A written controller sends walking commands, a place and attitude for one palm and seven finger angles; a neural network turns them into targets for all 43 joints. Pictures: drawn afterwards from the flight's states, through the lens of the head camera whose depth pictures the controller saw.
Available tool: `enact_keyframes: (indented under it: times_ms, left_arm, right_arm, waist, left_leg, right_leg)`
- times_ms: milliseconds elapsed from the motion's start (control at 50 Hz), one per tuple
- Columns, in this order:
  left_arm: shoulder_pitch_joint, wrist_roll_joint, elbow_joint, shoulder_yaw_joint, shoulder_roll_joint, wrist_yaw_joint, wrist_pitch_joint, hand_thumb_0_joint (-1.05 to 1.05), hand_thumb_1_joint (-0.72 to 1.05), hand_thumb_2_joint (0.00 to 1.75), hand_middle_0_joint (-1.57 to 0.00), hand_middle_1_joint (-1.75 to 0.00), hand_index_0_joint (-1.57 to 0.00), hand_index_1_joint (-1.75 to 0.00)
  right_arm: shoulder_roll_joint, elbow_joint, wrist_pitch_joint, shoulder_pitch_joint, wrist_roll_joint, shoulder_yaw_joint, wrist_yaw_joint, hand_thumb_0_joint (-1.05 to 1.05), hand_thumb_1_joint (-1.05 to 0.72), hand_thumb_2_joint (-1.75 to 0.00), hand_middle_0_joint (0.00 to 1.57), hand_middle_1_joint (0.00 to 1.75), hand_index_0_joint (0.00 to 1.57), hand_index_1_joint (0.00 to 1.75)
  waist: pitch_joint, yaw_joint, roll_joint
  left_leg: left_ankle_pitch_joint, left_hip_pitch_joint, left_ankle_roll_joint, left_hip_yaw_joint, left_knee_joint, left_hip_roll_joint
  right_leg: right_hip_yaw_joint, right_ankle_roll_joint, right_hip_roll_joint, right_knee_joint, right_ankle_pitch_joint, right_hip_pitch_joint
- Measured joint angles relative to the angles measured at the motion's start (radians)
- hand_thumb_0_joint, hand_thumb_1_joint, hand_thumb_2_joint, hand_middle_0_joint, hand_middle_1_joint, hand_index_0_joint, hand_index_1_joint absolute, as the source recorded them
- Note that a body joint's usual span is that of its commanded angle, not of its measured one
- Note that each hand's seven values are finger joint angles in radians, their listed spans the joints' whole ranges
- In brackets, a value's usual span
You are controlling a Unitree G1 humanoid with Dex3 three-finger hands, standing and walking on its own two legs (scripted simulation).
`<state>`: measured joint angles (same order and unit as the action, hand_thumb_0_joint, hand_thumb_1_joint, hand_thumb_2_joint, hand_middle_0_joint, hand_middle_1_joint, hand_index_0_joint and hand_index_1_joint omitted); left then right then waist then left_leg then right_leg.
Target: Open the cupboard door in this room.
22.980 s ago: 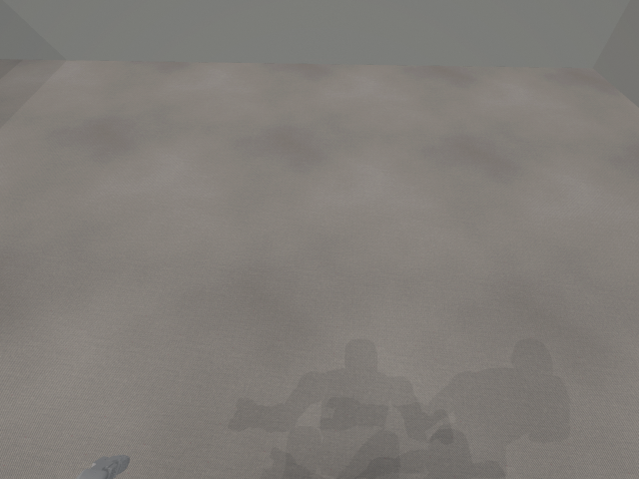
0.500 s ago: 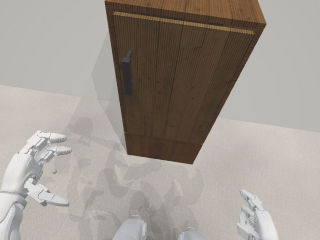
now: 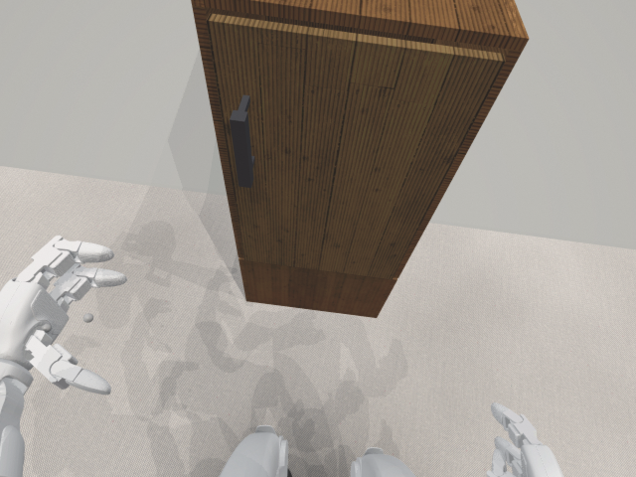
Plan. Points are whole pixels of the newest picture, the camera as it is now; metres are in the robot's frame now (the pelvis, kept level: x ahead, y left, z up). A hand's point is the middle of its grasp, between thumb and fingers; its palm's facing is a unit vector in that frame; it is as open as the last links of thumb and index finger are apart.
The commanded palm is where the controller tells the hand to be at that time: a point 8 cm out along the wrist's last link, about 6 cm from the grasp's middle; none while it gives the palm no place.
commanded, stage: raise the hand with hooked fingers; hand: left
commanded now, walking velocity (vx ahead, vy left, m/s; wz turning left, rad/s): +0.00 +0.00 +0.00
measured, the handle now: (245, 143) +0.58 +0.14 +0.03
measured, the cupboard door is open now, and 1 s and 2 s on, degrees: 0 0 0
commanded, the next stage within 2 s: move the hooked fingers beside the handle in 0.26 s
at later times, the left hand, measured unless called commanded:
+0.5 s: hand (112, 317) +0.28 +0.25 +0.04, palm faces -0.05 -1.00 -0.05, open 14.0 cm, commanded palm +0.28 +0.30 +0.04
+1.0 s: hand (146, 249) +0.37 +0.24 +0.04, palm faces -0.08 -1.00 -0.04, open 14.0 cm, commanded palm +0.36 +0.28 +0.04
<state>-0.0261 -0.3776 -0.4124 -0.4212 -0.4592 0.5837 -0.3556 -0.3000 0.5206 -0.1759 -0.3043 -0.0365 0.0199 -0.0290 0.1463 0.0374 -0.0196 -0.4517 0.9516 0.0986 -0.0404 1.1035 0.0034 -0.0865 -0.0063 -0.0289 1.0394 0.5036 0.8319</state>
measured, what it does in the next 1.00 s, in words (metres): stands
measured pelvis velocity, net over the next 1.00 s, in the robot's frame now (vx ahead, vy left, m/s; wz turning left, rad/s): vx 0.01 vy -0.02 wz -0.01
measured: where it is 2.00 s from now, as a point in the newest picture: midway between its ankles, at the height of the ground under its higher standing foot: outside the picture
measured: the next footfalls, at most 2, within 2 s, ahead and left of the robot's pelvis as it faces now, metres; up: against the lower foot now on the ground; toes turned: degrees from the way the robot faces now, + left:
none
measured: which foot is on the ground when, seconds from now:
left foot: down 0.00-1.00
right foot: down 0.00-1.00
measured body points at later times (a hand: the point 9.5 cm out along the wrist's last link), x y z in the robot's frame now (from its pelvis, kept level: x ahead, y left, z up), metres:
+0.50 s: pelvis +0.00 -0.03 -0.01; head +0.07 +0.00 +0.44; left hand +0.28 +0.30 +0.04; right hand +0.16 -0.28 -0.08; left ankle +0.04 +0.05 -0.66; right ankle +0.00 -0.13 -0.66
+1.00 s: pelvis +0.01 -0.02 -0.01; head +0.11 +0.00 +0.43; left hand +0.37 +0.29 +0.04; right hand +0.10 -0.30 -0.10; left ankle +0.04 +0.05 -0.66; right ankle +0.00 -0.13 -0.66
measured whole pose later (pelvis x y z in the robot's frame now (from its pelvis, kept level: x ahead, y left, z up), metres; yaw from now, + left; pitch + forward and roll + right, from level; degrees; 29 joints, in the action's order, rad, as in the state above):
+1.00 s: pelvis +0.01 -0.02 -0.01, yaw -1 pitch +20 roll -4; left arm 0.33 -0.30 -0.72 -0.43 -0.50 0.56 -0.37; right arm -0.30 0.59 -0.11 -0.32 -0.04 0.02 -0.03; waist 0.15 0.07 -0.02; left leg -0.48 1.03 0.07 -0.03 1.16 -0.02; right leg -0.09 -0.04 -0.05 1.10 0.54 0.92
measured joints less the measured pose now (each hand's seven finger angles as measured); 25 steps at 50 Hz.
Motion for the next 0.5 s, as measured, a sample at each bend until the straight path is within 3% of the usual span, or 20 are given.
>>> enact_keyframes:
  times_ms: [280, 380, 500]
  left_arm:
    - [-0.007, 0.002, -0.001, 0.005, 0.006, -0.002, -0.025, -0.01, -0.5, 0.3, -0.3, -1.2, -0.3, -1.2]
    - [0.015, -0.009, -0.045, -0.004, 0.005, 0.002, -0.02, -0.01, -0.5, 0.3, -0.3, -1.2, -0.3, -1.2]
    - [0.088, 0.013, -0.109, 0.009, 0.002, 0.018, -0.03, -0.01, -0.5, 0.3, -0.3, -1.2, -0.3, -1.2]
  right_arm:
    - [0.014, 0.0, 0.007, 0.023, -0.004, 0.012, -0.003, 0.01, -0.91, -0.9, 0.2, 0.3, 0.2, 0.3]
    - [0.013, 0.001, 0.008, 0.028, -0.008, 0.017, -0.008, 0.01, -0.91, -0.9, 0.2, 0.3, 0.2, 0.3]
    - [0.004, 0.021, 0.002, 0.035, -0.007, 0.021, -0.019, 0.01, -0.91, -0.9, 0.2, 0.3, 0.2, 0.3]
  waist:
    - [0.001, -0.002, -0.005]
    - [0.006, -0.008, -0.01]
    - [0.001, -0.013, -0.007]
  left_leg:
    - [0.001, -0.005, -0.021, 0.018, 0.007, -0.008]
    - [-0.001, 0.0, -0.028, 0.024, 0.015, -0.01]
    - [-0.011, 0.028, -0.036, 0.036, 0.047, -0.014]
  right_leg:
    - [-0.017, -0.023, -0.009, 0.011, 0.006, -0.006]
    - [-0.023, -0.031, -0.012, 0.022, 0.012, 0.0]
    - [-0.035, -0.041, -0.016, 0.052, 0.025, 0.024]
